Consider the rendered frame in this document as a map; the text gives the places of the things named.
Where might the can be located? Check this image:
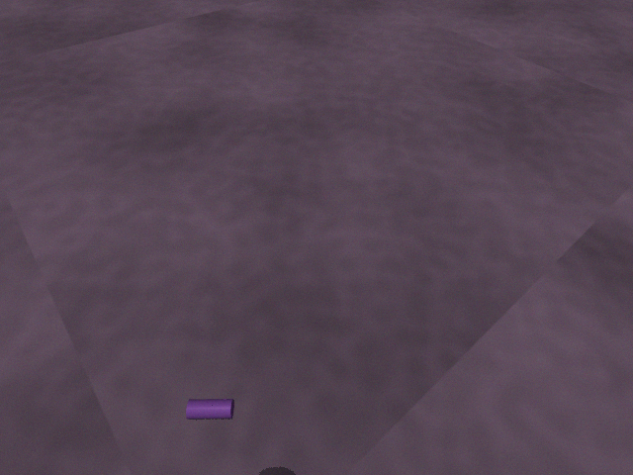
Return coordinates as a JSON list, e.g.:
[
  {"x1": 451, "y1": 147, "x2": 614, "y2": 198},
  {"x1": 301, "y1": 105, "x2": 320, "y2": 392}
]
[{"x1": 186, "y1": 399, "x2": 234, "y2": 419}]

